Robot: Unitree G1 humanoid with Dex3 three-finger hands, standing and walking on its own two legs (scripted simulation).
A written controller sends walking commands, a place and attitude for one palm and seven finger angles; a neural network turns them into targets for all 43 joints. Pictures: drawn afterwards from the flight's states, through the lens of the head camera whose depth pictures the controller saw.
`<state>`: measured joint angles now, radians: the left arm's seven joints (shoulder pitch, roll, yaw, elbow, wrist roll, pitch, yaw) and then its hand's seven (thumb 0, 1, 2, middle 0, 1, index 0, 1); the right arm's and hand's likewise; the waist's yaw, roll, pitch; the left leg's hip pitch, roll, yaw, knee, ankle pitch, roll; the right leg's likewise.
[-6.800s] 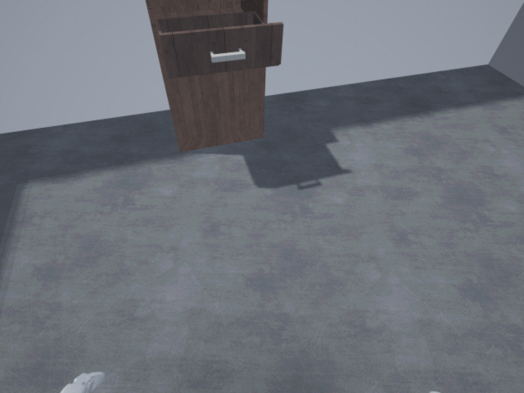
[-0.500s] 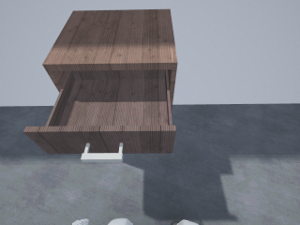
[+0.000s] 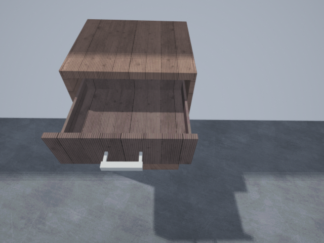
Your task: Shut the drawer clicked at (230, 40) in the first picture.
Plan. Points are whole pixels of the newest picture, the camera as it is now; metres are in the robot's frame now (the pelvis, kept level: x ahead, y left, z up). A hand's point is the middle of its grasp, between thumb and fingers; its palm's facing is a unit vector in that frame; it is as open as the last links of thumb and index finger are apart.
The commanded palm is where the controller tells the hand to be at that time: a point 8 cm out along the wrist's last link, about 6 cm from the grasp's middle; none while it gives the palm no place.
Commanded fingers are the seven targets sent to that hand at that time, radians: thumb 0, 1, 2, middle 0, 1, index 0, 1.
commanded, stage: come to a stop and stand still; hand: left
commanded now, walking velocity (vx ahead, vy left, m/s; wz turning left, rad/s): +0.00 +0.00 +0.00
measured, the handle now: (122, 160) +0.37 +0.15 -0.09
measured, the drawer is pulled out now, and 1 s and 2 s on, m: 0.28 0.28 0.28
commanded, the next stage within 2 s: look again from close up in 0.40 s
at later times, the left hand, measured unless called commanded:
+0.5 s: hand out of the picture -0.02 +0.15 -0.18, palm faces +0.03 -0.98 -0.19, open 7.3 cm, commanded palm none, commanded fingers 0.00 0.90 0.90 -0.20 -0.30 -0.20 -0.30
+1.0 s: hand out of the picture -0.03 +0.15 -0.18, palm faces +0.03 -0.99 -0.16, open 7.4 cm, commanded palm none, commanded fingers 0.00 0.90 0.90 -0.20 -0.30 -0.20 -0.30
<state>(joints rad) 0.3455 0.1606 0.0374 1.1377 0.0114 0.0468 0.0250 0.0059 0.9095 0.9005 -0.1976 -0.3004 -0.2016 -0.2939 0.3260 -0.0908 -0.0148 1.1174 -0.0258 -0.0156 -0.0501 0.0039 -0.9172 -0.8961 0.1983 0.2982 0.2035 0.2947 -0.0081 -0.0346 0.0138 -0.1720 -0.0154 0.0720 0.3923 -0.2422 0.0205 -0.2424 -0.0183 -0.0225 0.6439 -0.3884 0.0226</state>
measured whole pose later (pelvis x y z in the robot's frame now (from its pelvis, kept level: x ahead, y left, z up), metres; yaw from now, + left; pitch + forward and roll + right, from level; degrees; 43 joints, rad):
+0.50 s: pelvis -0.02 -0.02 +0.00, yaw +0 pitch -1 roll +0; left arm 0.33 0.15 -0.01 1.06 0.01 -0.02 0.04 0.01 0.92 0.90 -0.20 -0.30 -0.21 -0.29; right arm 0.31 -0.15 0.01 1.08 -0.02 -0.01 -0.03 0.00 -0.93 -0.90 0.19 0.30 0.20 0.29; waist -0.01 0.01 -0.01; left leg -0.20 0.03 0.04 0.50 -0.28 -0.01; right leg -0.14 0.05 -0.06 0.46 -0.30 -0.06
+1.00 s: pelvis -0.01 +0.00 +0.00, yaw +0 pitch -1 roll +0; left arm 0.33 0.13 -0.02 1.10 0.01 -0.02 0.04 0.00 0.91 0.90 -0.20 -0.30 -0.20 -0.29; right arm 0.30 -0.12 0.02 1.14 -0.01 -0.02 -0.03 0.00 -0.92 -0.90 0.20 0.30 0.20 0.29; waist 0.00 -0.01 0.02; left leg -0.16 -0.01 0.06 0.42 -0.25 0.02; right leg -0.11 0.01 -0.04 0.42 -0.28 -0.03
